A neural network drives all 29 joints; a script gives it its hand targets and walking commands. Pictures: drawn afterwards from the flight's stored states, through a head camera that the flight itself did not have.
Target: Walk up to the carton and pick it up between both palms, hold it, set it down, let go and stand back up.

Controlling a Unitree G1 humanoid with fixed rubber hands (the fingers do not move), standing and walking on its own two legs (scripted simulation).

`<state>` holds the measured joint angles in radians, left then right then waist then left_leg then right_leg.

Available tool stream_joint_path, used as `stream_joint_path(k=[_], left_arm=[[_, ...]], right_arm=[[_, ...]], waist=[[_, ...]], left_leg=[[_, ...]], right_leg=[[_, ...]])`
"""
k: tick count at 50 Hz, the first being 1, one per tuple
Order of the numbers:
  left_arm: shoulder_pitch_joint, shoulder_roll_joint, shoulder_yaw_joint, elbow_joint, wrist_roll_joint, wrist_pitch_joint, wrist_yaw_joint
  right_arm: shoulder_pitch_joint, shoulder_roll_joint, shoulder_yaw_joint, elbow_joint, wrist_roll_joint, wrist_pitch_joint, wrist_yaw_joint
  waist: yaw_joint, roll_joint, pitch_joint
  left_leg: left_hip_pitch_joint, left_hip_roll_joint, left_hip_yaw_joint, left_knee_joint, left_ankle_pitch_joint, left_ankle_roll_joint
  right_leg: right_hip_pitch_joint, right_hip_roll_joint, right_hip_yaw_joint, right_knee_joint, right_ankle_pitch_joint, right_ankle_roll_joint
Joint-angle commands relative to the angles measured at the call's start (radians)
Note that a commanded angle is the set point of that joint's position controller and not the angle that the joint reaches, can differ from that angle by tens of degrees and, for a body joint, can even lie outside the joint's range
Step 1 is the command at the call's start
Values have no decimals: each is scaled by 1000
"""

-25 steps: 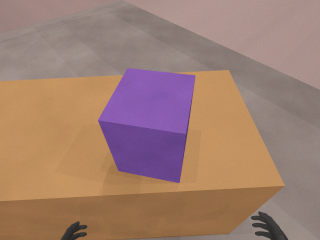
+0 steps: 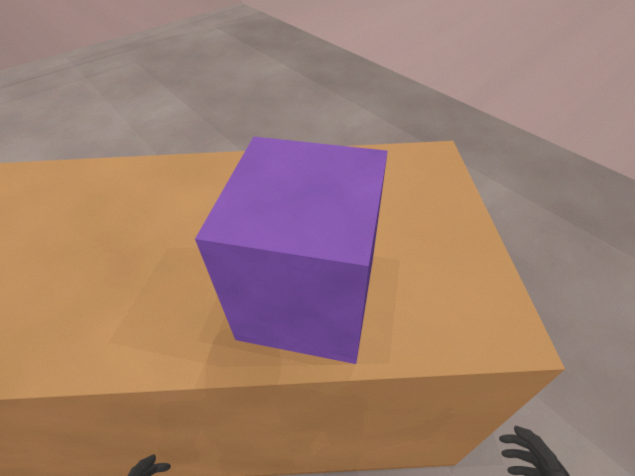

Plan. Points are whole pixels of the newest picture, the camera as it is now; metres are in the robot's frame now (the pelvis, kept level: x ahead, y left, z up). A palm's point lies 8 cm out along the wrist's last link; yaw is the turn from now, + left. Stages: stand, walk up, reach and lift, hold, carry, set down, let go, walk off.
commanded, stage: stand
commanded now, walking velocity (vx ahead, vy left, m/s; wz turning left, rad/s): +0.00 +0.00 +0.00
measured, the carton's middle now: (305, 252) +0.42 +0.01 +0.03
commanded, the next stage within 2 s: none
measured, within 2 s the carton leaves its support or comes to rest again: neither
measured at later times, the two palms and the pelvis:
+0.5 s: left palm out of the picture +0.10 +0.26 -0.10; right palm out of the picture +0.09 -0.28 -0.09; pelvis +0.00 +0.00 +0.00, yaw +0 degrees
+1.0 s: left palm out of the picture +0.08 +0.27 -0.10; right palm out of the picture +0.07 -0.28 -0.10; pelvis -0.01 +0.00 +0.00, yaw +0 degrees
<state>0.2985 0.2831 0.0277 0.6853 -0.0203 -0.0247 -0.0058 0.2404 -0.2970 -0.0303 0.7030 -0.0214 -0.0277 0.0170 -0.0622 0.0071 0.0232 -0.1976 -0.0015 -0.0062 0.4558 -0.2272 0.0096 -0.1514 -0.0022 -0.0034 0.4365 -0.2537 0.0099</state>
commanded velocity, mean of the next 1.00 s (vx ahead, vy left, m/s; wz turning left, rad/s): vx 0.00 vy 0.00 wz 0.00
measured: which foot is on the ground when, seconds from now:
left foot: down 0.00-1.00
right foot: down 0.00-1.00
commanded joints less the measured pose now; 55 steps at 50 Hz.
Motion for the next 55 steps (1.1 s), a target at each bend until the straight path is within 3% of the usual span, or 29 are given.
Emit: stream_joint_path(k=[1,3,6,10,13,16,17,18,20,21,25,26,27,29,30,33,34,35,37,38,40,41,43,44,46,48,52,53,55], left_arm=[[-47,250,62,-13,53,-33,12],[-56,248,62,-12,53,-33,7],[-65,255,66,-5,53,-34,8],[-59,252,59,14,50,-34,11],[-52,257,64,24,51,-34,10],[-68,250,59,28,51,-34,10],[-62,249,57,30,50,-32,10],[-67,244,57,37,49,-32,10],[-53,233,56,35,45,-32,6],[-80,241,52,41,50,-35,9],[-72,240,53,47,48,-36,4],[-87,250,59,47,50,-33,5],[-73,238,53,45,47,-32,7],[-83,252,59,57,49,-33,11],[-70,244,56,61,49,-32,9],[-82,250,59,59,49,-31,7],[-84,243,57,61,47,-35,6],[-70,247,58,73,46,-38,9],[-66,245,55,79,48,-35,9],[-92,248,55,76,52,-32,8],[-89,244,55,82,48,-31,7],[-64,253,55,87,47,-33,7],[-91,241,52,93,46,-34,6],[-76,240,50,89,45,-33,5],[-83,241,54,94,49,-33,6],[-85,252,57,100,51,-36,9],[-83,253,54,112,51,-31,7],[-98,240,54,110,45,-31,3],[-90,240,51,116,44,-35,3]], right_arm=[[-21,-260,-43,25,-5,-33,-16],[-6,-268,-41,38,-5,-31,-19],[1,-266,-44,47,-6,-30,-21],[-19,-256,-42,49,-7,-35,-18],[-31,-251,-39,49,-3,-34,-20],[-9,-252,-34,63,0,-30,-21],[-22,-257,-38,61,1,-32,-21],[-3,-258,-41,68,1,-33,-24],[-16,-273,-43,73,4,-35,-24],[-25,-251,-37,68,-2,-35,-23],[-22,-250,-33,79,2,-32,-23],[-10,-250,-33,82,-1,-34,-25],[-35,-248,-34,72,4,-35,-23],[-27,-255,-40,79,3,-37,-23],[-35,-256,-37,83,1,-37,-22],[-13,-261,-39,93,2,-33,-21],[-25,-255,-35,90,4,-35,-22],[-21,-242,-32,93,7,-33,-20],[-36,-255,-34,91,0,-30,-21],[-32,-251,-34,87,2,-34,-19],[-33,-250,-37,98,2,-36,-21],[-34,-252,-32,98,1,-35,-17],[-27,-247,-33,103,6,-37,-17],[-30,-255,-34,107,4,-36,-20],[-28,-254,-35,110,2,-28,-21],[-39,-244,-31,113,0,-30,-21],[-30,-248,-32,117,7,-31,-20],[-33,-254,-32,121,4,-34,-22],[-50,-257,-36,120,4,-33,-22]], waist=[[55,59,-102],[52,83,-110],[50,47,-97],[54,78,-100],[63,62,-128],[45,55,-104],[47,77,-82],[41,55,-101],[61,92,-124],[48,56,-88],[54,61,-102],[38,66,-96],[57,78,-107],[39,55,-86],[58,49,-96],[37,54,-79],[52,51,-78],[46,41,-80],[51,66,-64],[37,76,-84],[45,48,-59],[56,60,-72],[38,53,-68],[53,64,-55],[46,79,-59],[54,52,-55],[40,65,-40],[44,38,-52],[54,71,-34]], left_leg=[[36,117,-95,-66,200,38],[32,116,-96,-74,193,37],[39,119,-96,-77,192,39],[45,118,-101,-78,202,41],[56,121,-90,-73,216,40],[41,121,-94,-80,200,39],[41,120,-93,-81,216,40],[53,120,-95,-83,213,38],[57,126,-101,-79,234,40],[44,120,-96,-81,228,36],[59,126,-96,-85,220,38],[47,127,-105,-92,213,41],[49,125,-99,-89,221,38],[53,130,-101,-93,215,38],[39,129,-104,-97,192,41],[45,116,-94,-104,174,37],[39,126,-105,-95,179,42],[46,127,-107,-107,175,42],[26,124,-104,-103,137,39],[31,125,-101,-108,122,37],[29,129,-112,-122,134,42],[37,124,-106,-110,147,39],[30,131,-122,-122,131,41],[30,126,-110,-120,139,40],[25,127,-109,-119,134,41],[17,125,-112,-124,129,38],[19,126,-110,-134,96,36],[21,132,-120,-138,102,43],[10,130,-116,-141,102,39]], right_leg=[[2,-95,82,-28,187,-67],[23,-97,84,-31,193,-62],[10,-103,91,-33,191,-66],[15,-102,89,-34,193,-68],[28,-101,88,-37,204,-67],[28,-105,89,-35,215,-66],[11,-105,90,-47,220,-63],[13,-104,89,-42,211,-66],[30,-104,80,-42,215,-66],[14,-104,88,-44,212,-67],[15,-105,87,-49,206,-65],[23,-105,89,-43,207,-67],[30,-105,87,-43,215,-64],[8,-107,92,-54,206,-70],[26,-106,82,-47,194,-66],[12,-106,89,-67,195,-63],[12,-107,92,-64,188,-63],[1,-110,97,-57,184,-68],[3,-105,95,-67,170,-65],[14,-106,91,-70,154,-63],[8,-104,90,-69,147,-66],[7,-106,96,-69,157,-65],[2,-108,94,-69,147,-68],[6,-106,95,-73,147,-66],[6,-109,95,-77,143,-66],[12,-105,88,-71,138,-66],[4,-108,98,-92,135,-64],[10,-105,91,-79,134,-61],[-13,-105,91,-84,115,-58]])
